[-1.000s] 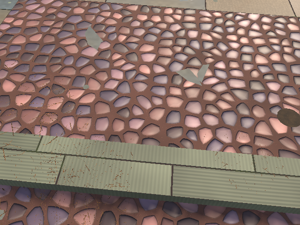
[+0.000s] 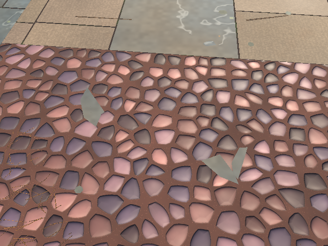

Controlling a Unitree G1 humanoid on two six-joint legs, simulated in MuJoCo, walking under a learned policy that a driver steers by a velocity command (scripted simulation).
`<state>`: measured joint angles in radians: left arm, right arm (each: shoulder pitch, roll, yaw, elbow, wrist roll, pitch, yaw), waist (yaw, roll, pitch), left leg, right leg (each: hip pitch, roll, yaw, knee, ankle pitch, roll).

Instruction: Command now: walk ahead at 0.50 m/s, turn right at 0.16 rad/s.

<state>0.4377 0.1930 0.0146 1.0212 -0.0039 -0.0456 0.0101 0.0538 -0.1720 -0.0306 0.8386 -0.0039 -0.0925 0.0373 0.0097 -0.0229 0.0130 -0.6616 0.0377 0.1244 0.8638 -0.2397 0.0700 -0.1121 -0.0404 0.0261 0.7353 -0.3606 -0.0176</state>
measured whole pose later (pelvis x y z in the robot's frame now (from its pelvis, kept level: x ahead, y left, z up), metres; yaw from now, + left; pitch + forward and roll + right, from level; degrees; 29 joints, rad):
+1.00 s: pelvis +0.53 -0.12 +0.06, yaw -16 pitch +2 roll -2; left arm 0.37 0.21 0.07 0.96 -0.01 -0.08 0.01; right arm 0.01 -0.23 -0.06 0.91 0.02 -0.08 0.03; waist 0.06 0.05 0.01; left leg -0.67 0.10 0.01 0.59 0.09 0.02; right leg 0.07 0.06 -0.05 0.19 -0.29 -0.05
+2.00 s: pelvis +1.08 -0.30 +0.06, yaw -10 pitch +1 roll -2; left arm 0.30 0.22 0.06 0.99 0.02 -0.10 0.00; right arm 0.15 -0.27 -0.08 0.93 0.02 -0.05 0.00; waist 0.04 0.04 0.00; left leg -0.73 0.11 -0.09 0.89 -0.01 0.03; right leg -0.05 0.05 -0.15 0.23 -0.20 -0.06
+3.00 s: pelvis +1.68 -0.30 +0.06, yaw +12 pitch +2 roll -1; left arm 0.34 0.25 0.05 0.90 0.00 -0.09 -0.02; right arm 0.17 -0.28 -0.06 0.73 0.00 -0.06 0.00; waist 0.06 0.04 0.00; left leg -0.67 0.11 -0.05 0.87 -0.14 0.01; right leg -0.14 0.06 -0.03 0.28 -0.18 -0.06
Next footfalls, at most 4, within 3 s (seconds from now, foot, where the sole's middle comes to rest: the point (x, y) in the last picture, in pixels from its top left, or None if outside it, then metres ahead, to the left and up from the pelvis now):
0.54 right None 0.42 -0.19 -0.72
1.10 left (186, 162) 0.82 -0.07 -0.72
1.68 right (248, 122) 1.06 -0.38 -0.72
2.24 left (208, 75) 1.40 -0.21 -0.72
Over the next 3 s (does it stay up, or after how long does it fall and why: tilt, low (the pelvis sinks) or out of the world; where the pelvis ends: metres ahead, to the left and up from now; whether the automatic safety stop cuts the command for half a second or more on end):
stays up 1.68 -0.30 0.06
